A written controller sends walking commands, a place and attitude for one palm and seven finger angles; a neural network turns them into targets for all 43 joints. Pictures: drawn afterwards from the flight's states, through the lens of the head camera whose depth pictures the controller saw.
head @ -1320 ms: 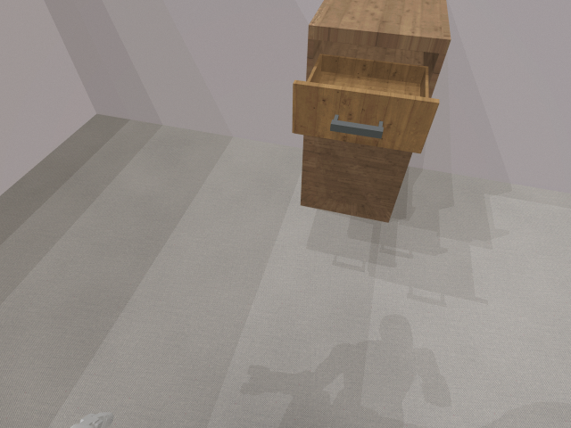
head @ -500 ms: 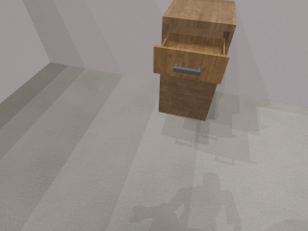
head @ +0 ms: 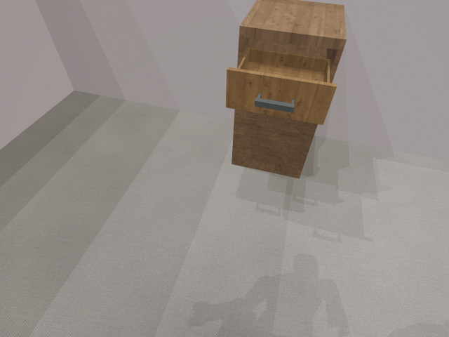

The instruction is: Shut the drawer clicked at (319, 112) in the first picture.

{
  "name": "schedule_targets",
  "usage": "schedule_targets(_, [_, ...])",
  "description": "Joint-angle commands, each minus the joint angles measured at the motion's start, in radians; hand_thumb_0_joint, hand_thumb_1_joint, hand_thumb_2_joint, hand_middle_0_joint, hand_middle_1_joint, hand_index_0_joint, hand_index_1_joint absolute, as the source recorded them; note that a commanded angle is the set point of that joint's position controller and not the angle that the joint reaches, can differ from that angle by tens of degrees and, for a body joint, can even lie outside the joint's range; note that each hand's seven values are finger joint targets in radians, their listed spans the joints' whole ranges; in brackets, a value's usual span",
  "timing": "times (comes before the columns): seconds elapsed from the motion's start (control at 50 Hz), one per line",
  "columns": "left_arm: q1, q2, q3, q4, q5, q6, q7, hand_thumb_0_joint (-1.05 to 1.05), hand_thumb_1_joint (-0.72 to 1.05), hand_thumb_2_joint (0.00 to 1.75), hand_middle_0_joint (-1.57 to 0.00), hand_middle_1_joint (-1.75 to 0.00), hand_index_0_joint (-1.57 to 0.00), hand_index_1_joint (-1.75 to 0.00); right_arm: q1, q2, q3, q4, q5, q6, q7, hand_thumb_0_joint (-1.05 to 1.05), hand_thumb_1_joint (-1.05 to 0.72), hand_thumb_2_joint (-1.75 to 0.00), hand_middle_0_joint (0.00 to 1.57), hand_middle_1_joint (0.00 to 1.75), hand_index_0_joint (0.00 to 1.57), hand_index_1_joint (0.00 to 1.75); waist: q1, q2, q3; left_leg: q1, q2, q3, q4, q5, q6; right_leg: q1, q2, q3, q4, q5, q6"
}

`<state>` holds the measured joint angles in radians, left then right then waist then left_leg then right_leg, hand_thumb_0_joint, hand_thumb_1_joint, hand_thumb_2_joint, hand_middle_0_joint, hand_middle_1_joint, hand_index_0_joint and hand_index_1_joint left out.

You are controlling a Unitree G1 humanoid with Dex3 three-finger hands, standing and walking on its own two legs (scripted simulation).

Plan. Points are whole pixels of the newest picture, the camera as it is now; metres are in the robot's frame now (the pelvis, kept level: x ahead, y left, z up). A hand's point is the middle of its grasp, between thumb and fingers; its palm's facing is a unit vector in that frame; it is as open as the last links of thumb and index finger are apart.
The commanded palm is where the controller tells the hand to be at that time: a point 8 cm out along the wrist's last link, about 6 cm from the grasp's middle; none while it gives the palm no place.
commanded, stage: look at it before walking up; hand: left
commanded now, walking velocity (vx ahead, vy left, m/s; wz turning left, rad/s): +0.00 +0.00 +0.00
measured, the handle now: (275, 102) +0.89 -0.13 -0.07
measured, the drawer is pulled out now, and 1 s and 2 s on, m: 0.29 0.29 0.29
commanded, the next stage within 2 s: walk to a spot facing it in 0.12 s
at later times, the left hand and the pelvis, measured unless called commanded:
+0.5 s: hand out of the picture +0.06 +0.22 -0.18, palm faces -0.08 -0.95 -0.29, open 7.4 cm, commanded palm none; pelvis -0.01 +0.00 -0.01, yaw -6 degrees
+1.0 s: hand out of the picture +0.10 +0.19 -0.17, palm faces -0.21 -0.96 -0.19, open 7.4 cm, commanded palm none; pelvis +0.10 +0.00 -0.01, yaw -21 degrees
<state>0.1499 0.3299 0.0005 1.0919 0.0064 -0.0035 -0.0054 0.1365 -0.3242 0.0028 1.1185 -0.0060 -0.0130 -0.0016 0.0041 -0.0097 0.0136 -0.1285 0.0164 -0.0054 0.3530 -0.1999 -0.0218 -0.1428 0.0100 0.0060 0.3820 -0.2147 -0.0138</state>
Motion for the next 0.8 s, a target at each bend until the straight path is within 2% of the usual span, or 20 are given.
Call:
schedule_targets(0.0, [-0.033,0.199,0.036,-0.062,0.004,-0.024,0.016,0.0,0.9,0.9,-0.2,-0.3,-0.2,-0.3,-0.036,-0.196,-0.034,-0.059,-0.002,-0.026,-0.017,0.0,-0.9,-0.9,0.2,0.3,0.2,0.3,-0.002,0.008,-0.023,-0.005,0.103,-0.088,-0.057,0.118,0.039,-0.009,-0.125,0.104,-0.074,0.109,-0.016])
schedule_targets(0.12, [-0.024,0.199,0.035,-0.057,0.004,-0.026,0.017,0.0,0.9,0.9,-0.2,-0.3,-0.2,-0.3,-0.035,-0.195,-0.035,-0.055,-0.002,-0.027,-0.017,0.0,-0.9,-0.9,0.2,0.3,0.2,0.3,-0.002,0.008,-0.051,0.016,0.104,-0.087,-0.051,0.15,0.038,0.007,-0.128,0.104,-0.071,0.149,-0.017])
schedule_targets(0.24, [-0.026,0.204,0.04,-0.061,0.005,-0.023,0.016,0.0,0.9,0.9,-0.2,-0.3,-0.2,-0.3,-0.033,-0.201,-0.04,-0.055,-0.003,-0.028,-0.021,0.0,-0.9,-0.9,0.2,0.3,0.2,0.3,-0.004,0.012,-0.033,0.026,0.111,-0.068,-0.042,0.151,0.036,-0.014,-0.121,0.118,-0.064,0.178,-0.022])
schedule_targets(0.26, [-0.019,0.192,0.041,-0.066,0.005,-0.017,0.015,0.0,0.9,0.9,-0.2,-0.3,-0.2,-0.3,-0.018,-0.181,-0.04,-0.059,-0.002,-0.025,-0.023,0.0,-0.9,-0.9,0.2,0.3,0.2,0.3,-0.005,0.007,-0.029,0.025,0.114,-0.055,-0.022,0.154,0.034,-0.025,-0.119,0.125,-0.046,0.204,-0.024])
schedule_targets(0.3, [0.027,0.115,0.034,-0.069,0.005,0.004,0.02,0.0,0.9,0.9,-0.2,-0.3,-0.2,-0.3,0.027,-0.101,-0.032,-0.063,-0.004,-0.013,-0.027,0.0,-0.9,-0.9,0.2,0.3,0.2,0.3,-0.008,0.003,-0.041,0.025,0.116,-0.022,0.02,0.159,0.02,-0.049,-0.116,0.141,-0.001,0.253,-0.018])
schedule_targets(0.36, [0.056,0.105,0.044,-0.104,0.008,0.024,0.018,0.0,0.9,0.9,-0.2,-0.3,-0.2,-0.3,0.055,-0.101,-0.05,-0.103,-0.004,0.003,-0.035,0.0,-0.9,-0.9,0.2,0.3,0.2,0.3,-0.01,0.026,-0.038,0.028,0.14,-0.001,0.056,0.153,0.025,-0.115,-0.09,0.146,0.08,0.261,-0.018])
schedule_targets(0.42, [0.065,0.088,0.056,-0.148,0.012,0.035,0.011,0.0,0.9,0.9,-0.2,-0.3,-0.2,-0.3,0.05,-0.12,-0.071,-0.151,-0.007,0.01,-0.038,0.0,-0.9,-0.9,0.2,0.3,0.2,0.3,-0.006,0.075,-0.02,0.004,0.197,-0.027,0.05,0.125,0.058,-0.19,-0.041,0.12,0.197,0.192,-0.007])
schedule_targets(0.46, [0.098,0.058,0.059,-0.162,0.015,0.038,-0.002,0.0,0.9,0.9,-0.2,-0.3,-0.2,-0.3,0.052,-0.139,-0.079,-0.171,-0.01,0.008,-0.032,0.0,-0.9,-0.9,0.2,0.3,0.2,0.3,0.007,0.154,-0.035,-0.019,0.285,-0.095,-0.013,-0.054,0.119,-0.205,0.009,0.05,0.329,-0.119,0.002])
schedule_targets(0.48, [0.108,0.04,0.064,-0.175,0.017,0.042,-0.01,0.0,0.9,0.9,-0.2,-0.3,-0.2,-0.3,0.039,-0.146,-0.087,-0.183,-0.012,0.005,-0.028,0.0,-0.9,-0.9,0.2,0.3,0.2,0.3,0.012,0.193,-0.016,-0.058,0.329,-0.117,-0.053,-0.176,0.151,-0.21,0.011,0.0,0.398,-0.244,0.011])
schedule_targets(0.5, [0.11,0.032,0.07,-0.187,0.018,0.042,-0.018,0.0,0.9,0.9,-0.2,-0.3,-0.2,-0.3,0.02,-0.148,-0.091,-0.194,-0.013,0.002,-0.024,0.0,-0.9,-0.9,0.2,0.3,0.2,0.3,0.021,0.196,0.014,-0.123,0.349,-0.119,-0.065,-0.267,0.164,-0.183,-0.018,-0.007,0.404,-0.275,0.009])
schedule_targets(0.52, [0.154,0.021,0.076,-0.185,0.02,0.038,-0.025,0.0,0.9,0.9,-0.2,-0.3,-0.2,-0.3,-0.013,-0.142,-0.092,-0.207,-0.016,0.002,-0.021,0.0,-0.9,-0.9,0.2,0.3,0.2,0.3,0.056,0.167,0.036,-0.206,0.332,-0.078,-0.01,-0.324,0.142,-0.101,-0.029,-0.006,0.342,-0.244,0.001])
schedule_targets(0.54, [0.248,0.018,0.08,-0.158,0.024,0.03,-0.027,0.0,0.9,0.9,-0.2,-0.3,-0.2,-0.3,-0.041,-0.128,-0.089,-0.213,-0.018,0.006,-0.016,0.0,-0.9,-0.9,0.2,0.3,0.2,0.3,0.104,0.089,0.054,-0.319,0.262,-0.001,0.139,-0.403,0.092,0.017,-0.01,-0.017,0.227,-0.197,-0.009])
schedule_targets(0.56, [0.33,0.095,0.095,-0.145,0.031,0.012,-0.016,0.0,0.9,0.9,-0.2,-0.3,-0.2,-0.3,-0.05,-0.057,-0.076,-0.24,-0.011,0.014,-0.007,0.0,-0.9,-0.9,0.2,0.3,0.2,0.3,0.139,-0.217,0.08,-0.496,0.108,0.12,0.474,-0.477,0.009,0.082,-0.149,0.295,-0.029,-0.386,-0.076])
schedule_targets(0.58, [0.393,0.158,0.106,-0.145,0.02,-0.003,0.003,0.0,0.9,0.9,-0.2,-0.3,-0.2,-0.3,-0.117,-0.026,-0.066,-0.298,-0.01,0.005,-0.002,0.0,-0.9,-0.9,0.2,0.3,0.2,0.3,0.156,-0.398,0.13,-0.664,0.002,0.106,0.729,-0.461,-0.015,0.036,-0.337,0.719,-0.255,-0.425,-0.174])
schedule_targets(0.6, [0.372,0.146,0.105,-0.157,0.012,-0.014,0.016,0.0,0.9,0.9,-0.2,-0.3,-0.2,-0.3,-0.146,-0.058,-0.074,-0.307,-0.012,-0.003,-0.003,0.0,-0.9,-0.9,0.2,0.3,0.2,0.3,0.13,-0.235,0.168,-0.656,0.042,-0.028,0.809,-0.34,-0.003,-0.032,-0.348,0.78,-0.294,-0.446,-0.216])
schedule_targets(0.62, [0.293,0.118,0.099,-0.176,0.014,-0.019,0.016,0.0,0.9,0.9,-0.2,-0.3,-0.2,-0.3,-0.105,-0.046,-0.082,-0.292,-0.013,-0.012,0.003,0.0,-0.9,-0.9,0.2,0.3,0.2,0.3,0.067,-0.103,0.158,-0.64,0.07,-0.048,0.821,-0.242,-0.005,-0.045,-0.323,0.695,-0.256,-0.443,-0.233])
schedule_targets(0.64, [0.24,0.089,0.093,-0.194,0.015,-0.028,0.013,0.0,0.9,0.9,-0.2,-0.3,-0.2,-0.3,-0.061,-0.042,-0.084,-0.274,-0.018,-0.017,0.008,0.0,-0.9,-0.9,0.2,0.3,0.2,0.3,0.034,-0.048,0.116,-0.596,0.085,-0.037,0.793,-0.174,-0.014,-0.047,-0.282,0.585,-0.222,-0.368,-0.221])
schedule_targets(0.66, [0.226,0.075,0.094,-0.2,0.015,-0.038,0.014,0.0,0.9,0.9,-0.2,-0.3,-0.2,-0.3,-0.027,-0.024,-0.084,-0.258,-0.02,-0.019,0.011,0.0,-0.9,-0.9,0.2,0.3,0.2,0.3,0.019,-0.024,0.069,-0.553,0.088,-0.018,0.768,-0.14,-0.023,-0.03,-0.257,0.514,-0.201,-0.279,-0.216])
schedule_targets(0.7, [0.255,0.048,0.094,-0.187,0.013,-0.05,0.01,0.0,0.9,0.9,-0.2,-0.3,-0.2,-0.3,-0.012,0.004,-0.083,-0.255,-0.02,-0.02,0.011,0.0,-0.9,-0.9,0.2,0.3,0.2,0.3,0.018,-0.068,0.034,-0.525,0.08,0.002,0.723,-0.077,-0.032,-0.008,-0.209,0.414,-0.176,-0.109,-0.199])
schedule_targets(0.78, [0.315,0.043,0.098,-0.16,0.017,-0.056,0.01,0.0,0.9,0.9,-0.2,-0.3,-0.2,-0.3,-0.043,0.037,-0.081,-0.284,-0.015,-0.027,0.014,0.0,-0.9,-0.9,0.2,0.3,0.2,0.3,0.039,-0.094,0.006,-0.532,0.065,0.024,0.608,-0.054,-0.04,0.053,-0.184,0.382,-0.151,-0.007,-0.2])
